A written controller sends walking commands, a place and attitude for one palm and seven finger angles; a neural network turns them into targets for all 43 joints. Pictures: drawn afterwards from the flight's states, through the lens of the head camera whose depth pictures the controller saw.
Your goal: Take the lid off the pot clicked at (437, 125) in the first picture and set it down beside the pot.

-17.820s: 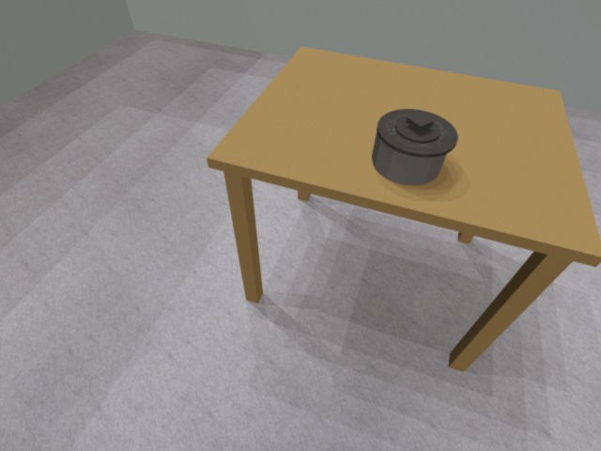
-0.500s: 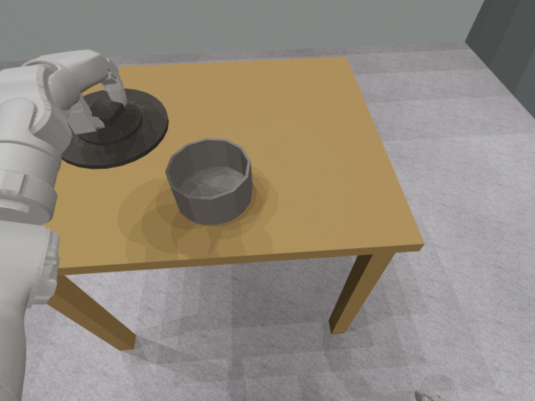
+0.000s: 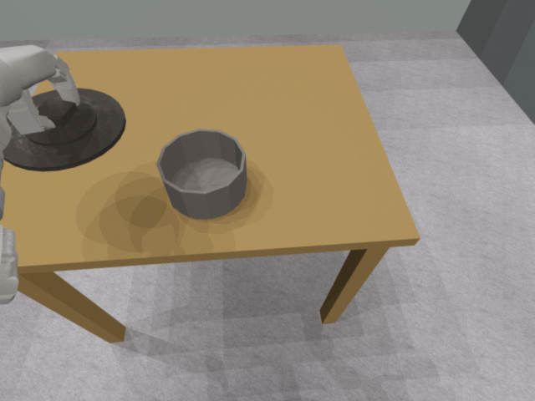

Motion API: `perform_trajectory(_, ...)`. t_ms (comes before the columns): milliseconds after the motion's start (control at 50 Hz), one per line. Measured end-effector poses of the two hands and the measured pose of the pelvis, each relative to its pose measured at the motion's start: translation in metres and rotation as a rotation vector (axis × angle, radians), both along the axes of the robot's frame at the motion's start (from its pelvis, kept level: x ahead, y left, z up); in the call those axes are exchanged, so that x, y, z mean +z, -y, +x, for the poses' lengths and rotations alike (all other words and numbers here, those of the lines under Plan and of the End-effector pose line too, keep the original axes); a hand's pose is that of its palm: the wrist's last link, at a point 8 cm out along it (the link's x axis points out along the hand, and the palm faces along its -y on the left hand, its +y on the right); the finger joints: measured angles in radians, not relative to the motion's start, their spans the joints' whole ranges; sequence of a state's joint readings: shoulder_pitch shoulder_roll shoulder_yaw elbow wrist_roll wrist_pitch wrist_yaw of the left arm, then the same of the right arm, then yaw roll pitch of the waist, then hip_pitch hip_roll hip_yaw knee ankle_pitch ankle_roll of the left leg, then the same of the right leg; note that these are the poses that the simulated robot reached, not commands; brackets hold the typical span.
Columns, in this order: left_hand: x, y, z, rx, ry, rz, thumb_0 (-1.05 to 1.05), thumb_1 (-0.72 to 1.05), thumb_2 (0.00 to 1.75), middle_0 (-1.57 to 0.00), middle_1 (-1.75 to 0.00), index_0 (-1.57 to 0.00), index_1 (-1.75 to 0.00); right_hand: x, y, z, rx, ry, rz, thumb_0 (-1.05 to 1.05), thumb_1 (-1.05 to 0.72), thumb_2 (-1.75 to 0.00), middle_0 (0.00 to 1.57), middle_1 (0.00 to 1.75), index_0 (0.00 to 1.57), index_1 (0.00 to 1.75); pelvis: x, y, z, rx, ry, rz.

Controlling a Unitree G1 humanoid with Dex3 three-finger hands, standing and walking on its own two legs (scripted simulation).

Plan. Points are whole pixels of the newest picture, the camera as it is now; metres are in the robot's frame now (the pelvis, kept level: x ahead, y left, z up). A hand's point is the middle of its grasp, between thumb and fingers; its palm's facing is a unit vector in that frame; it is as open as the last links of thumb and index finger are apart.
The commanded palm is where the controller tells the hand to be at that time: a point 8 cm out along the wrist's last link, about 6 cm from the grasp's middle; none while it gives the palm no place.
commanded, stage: move the lid sideways beside the pot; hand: left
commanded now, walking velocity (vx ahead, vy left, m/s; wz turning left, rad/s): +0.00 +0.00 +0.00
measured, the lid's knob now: (55, 112) +0.49 +0.31 +0.15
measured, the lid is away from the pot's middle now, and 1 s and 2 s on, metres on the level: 0.19 0.22 0.22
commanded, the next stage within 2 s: lower the lid onto the table in 0.34 s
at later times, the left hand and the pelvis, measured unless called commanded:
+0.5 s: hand (10, 114) +0.46 +0.34 +0.17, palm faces -0.37 -0.11 -0.92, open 7.7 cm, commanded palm +0.49 +0.34 +0.25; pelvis +0.01 +0.01 +0.00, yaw +0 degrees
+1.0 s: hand (30, 129) +0.46 +0.34 +0.14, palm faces -0.40 -0.11 -0.91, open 7.7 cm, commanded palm +0.49 +0.34 +0.22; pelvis +0.01 +0.01 +0.00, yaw +0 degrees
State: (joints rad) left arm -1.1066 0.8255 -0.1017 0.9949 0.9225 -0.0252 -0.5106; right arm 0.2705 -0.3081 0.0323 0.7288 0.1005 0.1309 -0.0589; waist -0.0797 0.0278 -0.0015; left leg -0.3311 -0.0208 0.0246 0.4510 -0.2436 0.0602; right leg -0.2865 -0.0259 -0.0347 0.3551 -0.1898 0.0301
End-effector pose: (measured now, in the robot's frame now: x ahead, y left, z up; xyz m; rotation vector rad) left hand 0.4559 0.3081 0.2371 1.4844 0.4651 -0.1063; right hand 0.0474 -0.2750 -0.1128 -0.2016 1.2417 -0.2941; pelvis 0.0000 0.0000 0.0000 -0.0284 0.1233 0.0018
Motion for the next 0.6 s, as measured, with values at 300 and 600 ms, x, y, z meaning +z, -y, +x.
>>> perform_trajectory(300, -0.004, -0.036, 0.007, 0.045, -0.02, -0.003, 0.01, 0.34, 0.82, -0.84, -1.12, -0.53, -0.88, 0.0, -0.007, 0.002, -0.004, -0.047, 0.004, 0.0, -0.9, -0.9, 0.2, 0.3, 0.2, 0.3, -0.002, -0.007, 0.008, 0.001, -0.033, -0.008)
perform_trajectory(600, -0.01, -0.034, 0.009, 0.003, -0.025, -0.005, 0.01, 0.34, 0.82, -0.84, -1.12, -0.53, -0.88, -0.001, -0.014, 0.017, 0.024, -0.035, 0.013, 0.0, -0.9, -0.9, 0.2, 0.3, 0.2, 0.3, -0.003, -0.011, 0.009, 0.008, -0.045, -0.01)
